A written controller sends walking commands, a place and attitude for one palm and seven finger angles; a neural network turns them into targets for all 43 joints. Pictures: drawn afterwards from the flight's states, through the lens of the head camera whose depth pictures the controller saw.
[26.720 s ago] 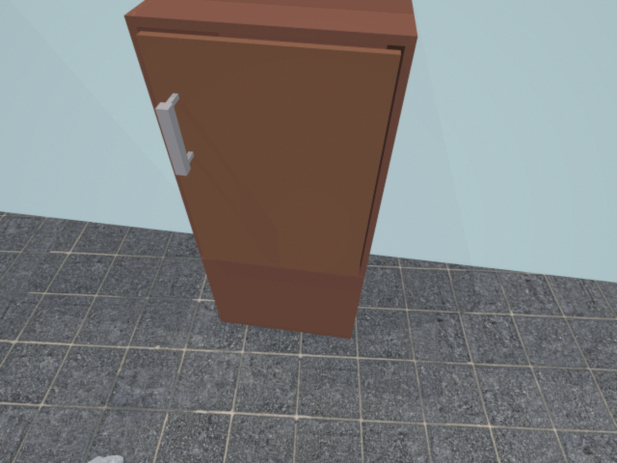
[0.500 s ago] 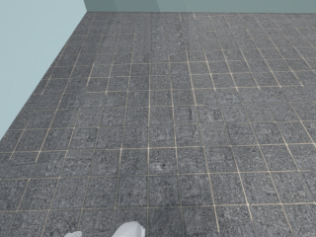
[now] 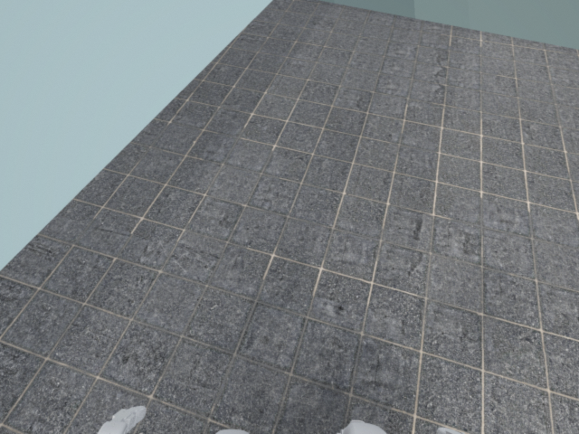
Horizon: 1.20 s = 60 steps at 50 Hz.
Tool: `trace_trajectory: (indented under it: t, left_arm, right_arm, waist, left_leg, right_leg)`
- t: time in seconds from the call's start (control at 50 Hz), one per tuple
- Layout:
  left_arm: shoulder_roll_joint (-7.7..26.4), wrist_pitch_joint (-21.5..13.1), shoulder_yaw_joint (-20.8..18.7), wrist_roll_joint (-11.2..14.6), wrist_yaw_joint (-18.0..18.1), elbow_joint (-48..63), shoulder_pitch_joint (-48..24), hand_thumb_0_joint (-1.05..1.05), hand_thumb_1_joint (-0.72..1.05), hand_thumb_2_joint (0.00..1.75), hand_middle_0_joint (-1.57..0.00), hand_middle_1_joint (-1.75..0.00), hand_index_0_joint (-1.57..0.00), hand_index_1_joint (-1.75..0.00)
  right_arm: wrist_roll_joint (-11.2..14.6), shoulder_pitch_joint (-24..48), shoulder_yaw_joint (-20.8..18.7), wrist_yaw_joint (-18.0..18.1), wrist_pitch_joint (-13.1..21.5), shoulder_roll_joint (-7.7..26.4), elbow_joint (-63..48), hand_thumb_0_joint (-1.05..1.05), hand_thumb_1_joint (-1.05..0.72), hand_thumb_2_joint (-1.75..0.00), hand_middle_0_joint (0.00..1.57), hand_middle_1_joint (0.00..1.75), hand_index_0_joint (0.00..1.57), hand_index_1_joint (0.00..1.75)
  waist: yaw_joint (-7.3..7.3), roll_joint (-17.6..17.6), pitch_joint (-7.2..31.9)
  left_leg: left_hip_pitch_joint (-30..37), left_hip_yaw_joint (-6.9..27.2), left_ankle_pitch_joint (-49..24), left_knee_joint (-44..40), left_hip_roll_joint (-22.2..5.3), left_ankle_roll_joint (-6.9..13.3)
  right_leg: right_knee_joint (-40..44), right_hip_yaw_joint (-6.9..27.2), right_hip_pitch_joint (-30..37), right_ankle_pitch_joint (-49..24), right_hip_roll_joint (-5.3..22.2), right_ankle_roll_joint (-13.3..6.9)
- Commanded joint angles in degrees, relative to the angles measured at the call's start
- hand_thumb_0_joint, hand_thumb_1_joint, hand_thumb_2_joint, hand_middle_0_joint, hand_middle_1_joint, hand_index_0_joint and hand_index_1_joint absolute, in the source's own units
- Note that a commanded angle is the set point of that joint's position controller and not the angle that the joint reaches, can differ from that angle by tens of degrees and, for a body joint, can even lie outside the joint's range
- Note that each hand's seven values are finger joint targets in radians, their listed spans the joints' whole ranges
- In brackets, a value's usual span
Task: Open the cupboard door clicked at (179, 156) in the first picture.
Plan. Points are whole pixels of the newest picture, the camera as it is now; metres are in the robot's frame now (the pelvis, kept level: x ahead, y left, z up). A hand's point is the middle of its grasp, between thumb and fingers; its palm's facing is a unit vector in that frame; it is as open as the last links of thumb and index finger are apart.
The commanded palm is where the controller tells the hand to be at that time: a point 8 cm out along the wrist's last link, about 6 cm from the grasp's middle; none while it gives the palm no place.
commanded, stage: turn to face it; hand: left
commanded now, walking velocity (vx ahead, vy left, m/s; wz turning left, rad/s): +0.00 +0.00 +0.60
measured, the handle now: out of the picture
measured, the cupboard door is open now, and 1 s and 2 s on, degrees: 40 40 40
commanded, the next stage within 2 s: none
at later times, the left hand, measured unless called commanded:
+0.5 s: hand out of the picture +0.00 +0.21 -0.18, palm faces +0.35 -0.91 -0.24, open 7.3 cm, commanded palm none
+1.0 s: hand out of the picture -0.02 +0.16 -0.16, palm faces +0.59 -0.78 -0.22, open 7.3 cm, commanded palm none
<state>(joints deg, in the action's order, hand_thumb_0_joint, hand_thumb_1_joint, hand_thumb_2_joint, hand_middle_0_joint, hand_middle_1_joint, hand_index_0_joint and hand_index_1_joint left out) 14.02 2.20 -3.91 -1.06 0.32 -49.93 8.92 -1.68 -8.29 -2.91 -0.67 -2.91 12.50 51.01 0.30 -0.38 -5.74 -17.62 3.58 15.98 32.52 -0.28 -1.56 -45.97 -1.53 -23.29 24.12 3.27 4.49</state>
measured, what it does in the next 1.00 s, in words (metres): steps on the spot, turning left: right foot, then left foot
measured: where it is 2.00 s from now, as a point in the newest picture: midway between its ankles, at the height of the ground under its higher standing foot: outside the picture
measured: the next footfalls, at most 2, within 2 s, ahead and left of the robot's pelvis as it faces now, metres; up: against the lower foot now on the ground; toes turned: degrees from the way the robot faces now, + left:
right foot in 0.04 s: +0.06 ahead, -0.13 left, +0.00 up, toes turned -1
left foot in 0.42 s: +0.01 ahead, +0.11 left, +0.00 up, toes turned +22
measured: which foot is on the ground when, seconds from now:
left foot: down 0.00-0.04, up 0.06-0.40, down 0.42-0.72, up 0.74-1.00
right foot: up 0.00-0.02, down 0.04-0.40, up 0.42-0.70, down 0.72-1.00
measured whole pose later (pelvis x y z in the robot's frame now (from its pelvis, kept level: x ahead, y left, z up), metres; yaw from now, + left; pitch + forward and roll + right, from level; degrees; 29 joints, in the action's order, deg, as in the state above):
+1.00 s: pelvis +0.03 -0.04 +0.01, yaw +38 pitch +0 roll +2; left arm 11.0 0.2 -2.1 -2.0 0.8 -50.4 11.8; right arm -0.7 -6.8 -4.4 -2.1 -4.7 13.8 53.1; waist 0.8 2.4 -7.0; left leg -23.0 -4.1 26.1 49.0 -1.3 -3.3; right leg -31.1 -12.7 -12.6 17.9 9.1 1.1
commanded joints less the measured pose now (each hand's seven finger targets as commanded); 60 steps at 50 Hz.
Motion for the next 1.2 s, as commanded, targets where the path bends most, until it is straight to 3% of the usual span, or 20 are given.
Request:
trace_trajectory:
  t: [0.0, 0.02, 0.04, 0.14, 0.26, 0.34, 0.36, 0.38, 0.4, 0.5, 0.66, 0.68, 0.7, 0.72, 0.8, 0.94, 1.0, 1.02, 1.06, 1.18]
  left_arm:
    - [8.74, -2.76, -2.30, -0.45, 0.91, 2.09, 10.95, 0.00, 0.90, 0.90, -0.20, -0.30, -0.20, -0.30]
    - [14.08, -2.94, -3.09, -1.03, 1.32, 2.54, 10.89, 0.00, 0.90, 0.90, -0.20, -0.30, -0.20, -0.30]
    - [13.18, -2.87, -2.40, -0.44, 1.52, 3.13, 9.62, 0.00, 0.90, 0.90, -0.20, -0.30, -0.20, -0.30]
    - [6.93, -2.95, -0.82, -0.45, 1.76, 4.89, 1.20, 0.00, 0.90, 0.90, -0.20, -0.30, -0.20, -0.30]
    - [9.40, -3.07, -1.97, -0.89, 1.63, 1.95, 6.69, 0.00, 0.90, 0.90, -0.20, -0.30, -0.20, -0.30]
    - [10.28, -2.65, -2.67, -0.13, 1.05, 1.45, 5.83, 0.00, 0.90, 0.90, -0.20, -0.30, -0.20, -0.30]
    - [8.72, -2.36, -2.46, 0.15, 0.88, 2.02, 5.13, 0.00, 0.90, 0.90, -0.20, -0.30, -0.20, -0.30]
    - [4.76, -1.96, -1.59, 0.63, 0.35, 4.40, 4.48, 0.00, 0.90, 0.90, -0.20, -0.30, -0.20, -0.30]
    - [4.19, -1.40, -0.82, -0.10, 0.72, 6.78, -0.38, 0.00, 0.90, 0.90, -0.20, -0.30, -0.20, -0.30]
    - [3.78, -0.79, -1.19, 0.09, 0.16, 2.81, -0.07, 0.00, 0.90, 0.90, -0.20, -0.30, -0.20, -0.30]
    - [4.12, -1.91, -1.23, 0.50, 0.49, 2.03, 6.67, 0.00, 0.90, 0.90, -0.20, -0.30, -0.20, -0.30]
    - [6.68, -2.51, -1.88, 0.10, 0.88, 1.58, 9.14, 0.00, 0.90, 0.90, -0.20, -0.30, -0.20, -0.30]
    - [12.45, -3.03, -3.04, -0.91, 1.48, 1.53, 10.72, 0.00, 0.90, 0.90, -0.20, -0.30, -0.20, -0.30]
    - [13.90, -2.81, -2.49, -0.57, 1.44, 2.01, 10.38, 0.00, 0.90, 0.90, -0.20, -0.30, -0.20, -0.30]
    - [6.73, -2.80, -0.79, -0.35, 1.77, 4.49, 0.76, 0.00, 0.90, 0.90, -0.20, -0.30, -0.20, -0.30]
    - [10.36, -2.92, -2.16, -0.78, 1.47, 1.91, 7.28, 0.00, 0.90, 0.90, -0.20, -0.30, -0.20, -0.30]
    - [10.80, -2.71, -2.67, -0.33, 1.11, 1.47, 6.68, 0.00, 0.90, 0.90, -0.20, -0.30, -0.20, -0.30]
    - [10.26, -2.46, -2.61, 0.15, 0.85, 2.01, 5.78, 0.00, 0.90, 0.90, -0.20, -0.30, -0.20, -0.30]
    - [3.85, -1.81, -0.54, 0.33, 0.43, 6.39, 1.26, 0.00, 0.90, 0.90, -0.20, -0.30, -0.20, -0.30]
    - [4.21, -0.47, -1.31, -0.03, 0.12, 2.34, 1.25, 0.00, 0.90, 0.90, -0.20, -0.30, -0.20, -0.30]
  right_arm:
    - [1.14, 3.38, -3.54, 0.47, 1.12, 8.88, -5.62, 0.00, -0.90, -0.90, 0.20, 0.30, 0.20, 0.30]
    - [1.27, 3.14, -3.01, 0.04, 1.23, 5.38, -6.97, 0.00, -0.90, -0.90, 0.20, 0.30, 0.20, 0.30]
    - [0.77, 3.52, -3.38, -0.11, 0.81, 7.96, -6.51, 0.00, -0.90, -0.90, 0.20, 0.30, 0.20, 0.30]
    - [0.87, 1.32, -2.57, -1.31, -0.62, 4.67, -2.62, 0.00, -0.90, -0.90, 0.20, 0.30, 0.20, 0.30]
    - [1.27, 5.03, -1.61, -1.58, 0.16, 2.71, -3.28, 0.00, -0.90, -0.90, 0.20, 0.30, 0.20, 0.30]
    - [1.14, -0.25, -1.81, -1.13, 1.03, 4.74, -2.31, 0.00, -0.90, -0.90, 0.20, 0.30, 0.20, 0.30]
    - [0.92, -3.66, -2.67, -1.12, 1.45, 7.67, -1.88, 0.00, -0.90, -0.90, 0.20, 0.30, 0.20, 0.30]
    - [0.25, -7.48, -4.41, -0.62, 1.76, 14.92, -1.66, 0.00, -0.90, -0.90, 0.20, 0.30, 0.20, 0.30]
    - [0.24, -11.36, -4.88, -0.01, 1.23, 17.18, -0.28, 0.00, -0.90, -0.90, 0.20, 0.30, 0.20, 0.30]
    - [0.12, -2.52, -3.12, 1.63, 2.27, 11.34, -2.12, 0.00, -0.90, -0.90, 0.20, 0.30, 0.20, 0.30]
    - [0.53, 1.83, -3.88, 1.04, 1.16, 11.92, -3.36, 0.00, -0.90, -0.90, 0.20, 0.30, 0.20, 0.30]
    - [0.97, 2.21, -3.73, 0.79, 1.14, 9.78, -4.03, 0.00, -0.90, -0.90, 0.20, 0.30, 0.20, 0.30]
    - [1.40, 1.60, -3.07, 0.27, 1.21, 5.57, -5.20, 0.00, -0.90, -0.90, 0.20, 0.30, 0.20, 0.30]
    - [0.93, 3.20, -3.28, -0.09, 1.04, 6.97, -5.86, 0.00, -0.90, -0.90, 0.20, 0.30, 0.20, 0.30]
    - [0.70, 1.76, -2.94, -1.12, -0.45, 5.56, -2.59, 0.00, -0.90, -0.90, 0.20, 0.30, 0.20, 0.30]
    - [1.33, 5.74, -1.48, -1.57, 0.40, 3.15, -3.40, 0.00, -0.90, -0.90, 0.20, 0.30, 0.20, 0.30]
    - [1.19, 1.51, -1.73, -1.28, 1.11, 4.48, -2.79, 0.00, -0.90, -0.90, 0.20, 0.30, 0.20, 0.30]
    - [0.98, -1.65, -2.33, -1.23, 1.41, 6.57, -2.10, 0.00, -0.90, -0.90, 0.20, 0.30, 0.20, 0.30]
    - [0.45, -9.45, -4.88, -0.35, 1.53, 17.21, -1.22, 0.00, -0.90, -0.90, 0.20, 0.30, 0.20, 0.30]
    - [0.30, -1.00, -3.06, 1.51, 2.31, 11.41, -2.45, 0.00, -0.90, -0.90, 0.20, 0.30, 0.20, 0.30]
  waist:
    - [-4.45, 4.55, 9.38]
    - [-4.84, 21.49, 8.73]
    - [-4.43, 18.43, 8.16]
    - [0.52, 13.32, 5.98]
    - [-2.95, 11.93, 7.48]
    - [-0.06, 9.28, 9.83]
    - [1.95, 1.89, 11.99]
    - [4.21, -16.37, 13.33]
    - [6.27, -14.28, 12.58]
    - [1.10, -8.94, 8.23]
    - [-2.17, -8.04, 8.98]
    - [-3.50, -2.01, 9.42]
    - [-4.12, 16.61, 9.63]
    - [-4.74, 17.28, 7.92]
    - [0.52, 12.76, 4.33]
    - [-3.12, 12.52, 7.62]
    - [-0.77, 10.82, 9.90]
    - [1.44, 6.81, 11.05]
    - [5.92, -17.41, 13.48]
    - [0.47, -8.56, 8.36]
  left_leg:
    - [-12.69, 4.79, -0.70, 5.40, -2.37, 3.04]
    - [-19.34, -3.74, 19.37, 21.72, 5.07, -0.92]
    - [-17.75, 0.27, 19.71, 33.41, 1.54, -0.04]
    - [-13.56, -4.11, 8.30, 35.06, -1.70, -2.21]
    - [-8.83, -9.03, 11.60, 14.43, -0.97, -2.07]
    - [3.88, -10.66, 0.24, -2.95, -0.08, -0.51]
    - [12.82, -5.41, -8.95, -9.01, -4.31, 1.21]
    - [20.87, 17.20, -30.30, -10.43, -20.64, 9.97]
    - [18.04, 20.32, -34.73, -11.11, -26.26, 15.89]
    - [10.13, 8.19, -30.46, -10.51, -13.85, 10.53]
    - [0.05, 10.35, -20.22, -4.95, -9.37, 7.59]
    - [-6.85, 8.12, -10.19, 0.53, -5.51, 4.65]
    - [-17.46, -1.90, 10.86, 14.51, 3.61, -0.20]
    - [-16.86, -1.37, 21.06, 28.68, 2.97, -0.28]
    - [-15.22, -2.28, 8.68, 38.68, -1.68, -1.77]
    - [-8.44, -9.77, 11.01, 12.65, -0.34, -1.85]
    - [1.09, -11.07, 1.83, -0.95, 0.46, -0.71]
    - [9.27, -9.42, -5.94, -7.10, -0.60, 0.34]
    - [20.96, 19.82, -40.46, -10.57, -24.51, 14.11]
    - [8.97, 8.48, -24.90, -12.17, -13.28, 10.41]
  right_leg:
    - [26.47, 7.37, 22.71, -9.76, 7.18, -2.90]
    - [31.22, 24.06, 22.76, -15.34, 23.37, -9.93]
    - [30.82, 22.86, 16.25, -14.82, 25.13, -13.30]
    - [26.76, 1.39, 12.31, -25.58, 15.01, -9.89]
    - [22.90, -1.47, 20.01, -35.48, 17.80, -10.99]
    - [14.44, -6.00, 15.44, -32.88, 17.29, -7.06]
    - [5.86, -8.46, 8.66, -25.83, 15.13, -4.21]
    - [-7.48, -10.49, -8.02, 5.79, 6.16, 0.77]
    - [-15.75, -3.84, -11.44, 15.59, 4.23, 0.16]
    - [-16.69, 0.94, -9.38, 1.52, 2.63, 0.48]
    - [15.68, -2.59, 12.93, -8.87, -2.48, -0.54]
    - [24.10, 1.72, 20.83, -12.20, 2.52, -1.69]
    - [29.73, 19.05, 26.20, -16.65, 18.95, -7.66]
    - [30.17, 21.49, 18.96, -20.68, 25.93, -13.12]
    - [27.92, 4.13, 11.85, -22.66, 15.71, -10.25]
    - [21.30, -2.93, 21.24, -39.23, 17.78, -10.49]
    - [14.46, -6.45, 18.57, -37.92, 17.49, -7.37]
    - [8.30, -8.64, 12.84, -33.37, 16.37, -4.81]
    - [-14.52, -7.01, -10.85, 15.66, 4.68, 1.05]
    - [-18.31, 1.37, -8.57, -0.41, 3.12, 0.61]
